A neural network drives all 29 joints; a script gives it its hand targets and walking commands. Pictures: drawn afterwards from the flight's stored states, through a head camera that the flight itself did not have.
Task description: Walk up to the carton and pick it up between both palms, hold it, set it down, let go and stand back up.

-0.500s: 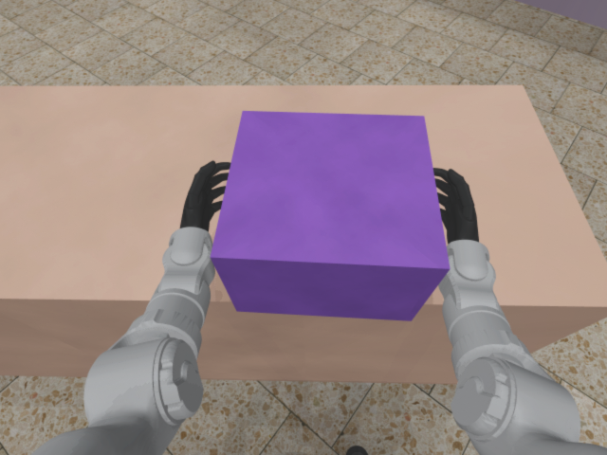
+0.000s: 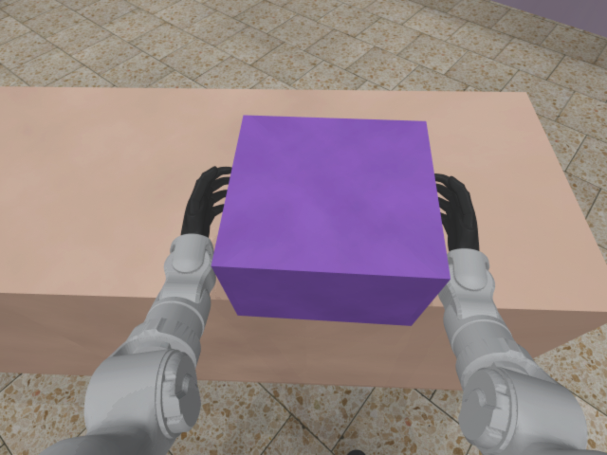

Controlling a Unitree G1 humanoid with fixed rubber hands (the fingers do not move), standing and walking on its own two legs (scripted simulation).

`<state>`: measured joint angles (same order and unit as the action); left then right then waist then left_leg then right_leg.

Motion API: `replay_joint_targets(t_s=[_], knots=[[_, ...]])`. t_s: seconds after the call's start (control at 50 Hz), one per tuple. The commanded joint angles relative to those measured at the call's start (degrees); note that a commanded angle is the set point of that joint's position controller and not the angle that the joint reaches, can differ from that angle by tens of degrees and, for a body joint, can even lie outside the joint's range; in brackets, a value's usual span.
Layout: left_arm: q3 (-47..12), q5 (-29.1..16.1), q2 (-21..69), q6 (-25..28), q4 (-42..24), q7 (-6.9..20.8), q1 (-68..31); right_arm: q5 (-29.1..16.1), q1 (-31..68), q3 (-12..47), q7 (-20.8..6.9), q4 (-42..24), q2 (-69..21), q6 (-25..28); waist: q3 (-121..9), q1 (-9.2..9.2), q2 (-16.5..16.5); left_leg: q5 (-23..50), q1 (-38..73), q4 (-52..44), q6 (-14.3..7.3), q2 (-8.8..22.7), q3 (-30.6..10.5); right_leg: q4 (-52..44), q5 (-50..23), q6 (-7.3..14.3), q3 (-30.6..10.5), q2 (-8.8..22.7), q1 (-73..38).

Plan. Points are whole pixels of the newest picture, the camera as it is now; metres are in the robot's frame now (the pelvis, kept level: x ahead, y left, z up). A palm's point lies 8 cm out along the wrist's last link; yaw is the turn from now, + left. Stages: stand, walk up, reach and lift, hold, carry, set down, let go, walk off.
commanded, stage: reach and lift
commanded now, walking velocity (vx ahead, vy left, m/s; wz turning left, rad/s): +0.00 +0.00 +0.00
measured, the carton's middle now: (328, 221) +0.44 -0.05 +0.00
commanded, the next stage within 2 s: none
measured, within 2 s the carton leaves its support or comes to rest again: leaves its support in 0.08 s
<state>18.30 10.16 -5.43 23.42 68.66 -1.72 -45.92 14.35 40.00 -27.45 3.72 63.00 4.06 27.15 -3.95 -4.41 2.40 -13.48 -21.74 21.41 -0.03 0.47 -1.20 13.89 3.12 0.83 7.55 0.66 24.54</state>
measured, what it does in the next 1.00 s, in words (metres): stands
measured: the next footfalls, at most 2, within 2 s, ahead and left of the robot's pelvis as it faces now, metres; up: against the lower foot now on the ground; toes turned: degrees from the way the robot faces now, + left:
none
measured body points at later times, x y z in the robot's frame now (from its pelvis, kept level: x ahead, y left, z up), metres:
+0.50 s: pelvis -0.02 +0.00 +0.00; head +0.05 +0.00 +0.44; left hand +0.42 +0.14 +0.05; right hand +0.38 -0.22 +0.04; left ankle -0.05 +0.11 -0.74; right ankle +0.02 -0.11 -0.74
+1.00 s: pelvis -0.01 +0.01 +0.00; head -0.02 +0.00 +0.45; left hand +0.41 +0.14 +0.11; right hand +0.38 -0.21 +0.11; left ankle -0.05 +0.11 -0.74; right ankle +0.02 -0.11 -0.74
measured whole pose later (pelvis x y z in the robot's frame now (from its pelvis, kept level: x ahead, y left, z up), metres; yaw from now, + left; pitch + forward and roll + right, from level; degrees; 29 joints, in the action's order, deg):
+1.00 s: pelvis -0.01 +0.01 +0.00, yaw +1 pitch +5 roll -1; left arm 5.7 -5.3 -7.7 6.3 58.0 -4.8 -41.1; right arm -7.1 37.8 -6.7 6.9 51.6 8.8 5.3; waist -7.9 -5.3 3.0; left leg -14.1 -13.4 22.3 -0.7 -0.4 -1.8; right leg 16.1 4.7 0.2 8.0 1.7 16.6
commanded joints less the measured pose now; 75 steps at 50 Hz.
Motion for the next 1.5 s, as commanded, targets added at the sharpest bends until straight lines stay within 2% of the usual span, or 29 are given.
replay_joint_targets(t_s=[0.0,0.02,0.04,0.12,0.24,0.32,0.5,0.68,0.8,0.94,1.08,1.18,1.2,1.22,1.24,1.28,1.32,1.36,1.42,1.48], knots=[[-15.39,3.05,31.70,1.09,-4.40,6.03,-25.70,3.91,25.56,21.40,-6.68,-1.14,-30.42,1.40,-31.85,0.05,0.45,25.85,-2.52,-0.77,3.50,-0.61,1.88,7.73,-26.71,0.79,-2.92,0.11,-32.43],[-16.81,-0.96,31.07,4.63,-10.33,5.73,-41.72,6.16,37.13,17.63,-6.81,-6.74,-25.97,5.28,-43.92,-1.35,-3.42,22.89,-6.45,-1.53,3.91,-0.46,2.78,8.33,-26.92,-1.89,-1.82,-0.05,-31.08],[-17.04,-0.25,30.66,6.20,-8.28,5.15,-40.74,7.06,35.19,17.92,-7.19,-2.89,-28.68,6.06,-44.11,-0.67,-0.87,23.81,-3.91,-0.35,4.26,-0.66,2.81,9.06,-27.64,-1.29,-1.57,-0.14,-31.71],[-16.99,0.26,30.93,6.38,-3.54,5.73,-39.68,6.90,37.16,17.09,-6.87,1.34,-25.81,7.76,-39.44,-1.01,-1.69,22.83,-3.33,-0.05,4.22,-0.76,2.43,8.10,-26.27,-1.15,-1.67,-0.54,-29.99],[-15.31,1.76,30.36,5.36,1.79,6.47,-35.44,6.20,36.96,16.96,-6.36,6.53,-24.76,8.85,-33.09,0.52,-1.39,21.23,-1.73,-0.67,4.06,-0.87,2.71,5.80,-21.29,-0.32,-1.46,-0.78,-27.35],[-15.81,0.78,30.98,4.66,0.24,6.18,-36.41,4.86,37.93,17.90,-6.11,5.66,-25.15,8.19,-33.66,1.05,-0.64,20.96,0.24,-0.54,4.34,-0.90,3.02,4.80,-18.34,0.01,-1.47,-1.00,-24.99],[-23.14,-5.76,35.41,5.64,-7.69,4.66,-38.39,-0.85,38.35,26.71,-6.13,-1.32,-28.87,4.94,-41.29,0.58,0.53,21.78,0.80,1.70,4.33,-1.37,1.23,6.74,-19.45,-0.13,-2.76,-1.78,-24.39],[-31.94,-13.80,40.46,3.35,-17.11,4.29,-40.56,-9.80,37.16,40.36,-5.59,-14.33,-36.78,-6.02,-42.83,-1.81,-0.69,17.68,-3.96,2.47,2.74,-3.00,-2.14,10.15,-20.72,-0.78,-5.31,-1.61,-28.75],[-31.62,-15.25,39.64,-2.87,-21.90,4.49,-38.78,-15.70,35.14,44.38,-4.73,-19.59,-37.59,-14.73,-35.02,-2.59,-2.23,16.03,-3.37,0.50,1.92,-3.74,-3.70,9.41,-19.36,-0.59,-6.42,-1.41,-31.56],[-28.25,-12.57,40.09,-13.71,-28.86,5.32,-35.67,-20.14,34.19,43.22,-5.19,-23.57,-35.67,-21.79,-26.19,-1.22,-2.84,15.98,1.85,-2.95,2.13,-3.60,-2.99,6.28,-16.06,-0.17,-6.44,-1.73,-34.50],[-26.78,-9.14,42.64,-25.77,-39.00,6.13,-32.78,-20.09,35.51,39.63,-6.11,-30.04,-33.39,-26.15,-22.61,-0.48,-2.42,17.05,7.47,-5.12,3.60,-3.30,-1.26,3.27,-12.91,-0.60,-5.53,-2.45,-36.09],[-27.01,-7.48,41.77,-31.66,-43.71,7.01,-28.65,-18.92,34.09,38.17,-6.64,-32.79,-30.88,-27.26,-20.51,-0.60,-1.48,17.63,10.59,-5.54,4.33,-3.03,-0.69,2.24,-10.52,-0.95,-4.56,-2.51,-36.01],[-29.15,-5.77,37.56,-35.49,-44.23,6.49,-20.57,-21.06,26.02,40.91,-6.12,-28.58,-29.41,-30.67,-14.32,-0.74,1.36,18.32,14.97,-5.58,4.13,-2.13,-1.16,1.63,-9.24,-0.01,-5.33,-2.73,-34.94],[-28.93,-6.28,38.01,-37.09,-48.94,6.82,-23.28,-21.14,28.69,38.93,-6.01,-32.36,-28.40,-30.51,-15.55,-1.29,0.89,18.39,14.74,-5.47,4.67,-1.78,-1.15,1.22,-6.94,-0.08,-4.36,-3.34,-33.25],[-29.70,-6.97,38.37,-38.54,-50.89,6.84,-24.20,-21.48,30.53,39.17,-6.10,-34.10,-28.67,-30.62,-16.23,-1.26,0.93,18.42,14.66,-5.26,4.64,-1.75,-1.04,1.32,-6.18,-0.14,-4.29,-3.29,-32.19],[-32.80,-9.28,39.49,-40.21,-56.52,6.42,-24.92,-22.56,32.92,40.94,-6.27,-40.23,-29.69,-30.28,-21.54,-0.99,0.46,22.52,16.19,-3.66,4.71,-1.90,-1.35,2.53,-9.69,-0.30,-4.16,-3.50,-32.61],[-33.69,-9.59,39.29,-41.11,-58.25,5.94,-23.88,-22.99,33.50,42.38,-6.21,-43.58,-29.65,-30.67,-22.32,-0.31,0.03,23.58,15.97,-3.15,4.68,-1.89,-1.42,2.88,-10.82,-0.57,-4.29,-3.55,-33.16],[-33.49,-9.18,38.99,-42.57,-58.34,5.98,-22.07,-23.02,33.57,43.11,-6.04,-45.38,-29.31,-31.41,-21.19,0.17,-0.79,21.19,14.88,-3.64,4.24,-1.96,-1.19,2.61,-9.30,-0.72,-4.25,-3.46,-33.36],[-32.09,-8.17,38.31,-45.63,-57.83,6.76,-20.02,-22.68,33.63,42.98,-5.91,-45.69,-28.72,-32.82,-18.38,0.57,-2.29,16.52,13.03,-5.08,3.23,-1.96,-0.68,2.24,-6.73,-0.84,-4.27,-3.03,-33.57],[-31.61,-7.97,38.03,-48.28,-59.33,7.59,-18.04,-23.24,33.68,43.43,-5.72,-47.59,-28.64,-33.86,-18.47,0.75,-2.94,16.05,12.47,-5.36,2.70,-2.27,-0.13,2.44,-8.16,-0.95,-4.41,-2.83,-35.41]])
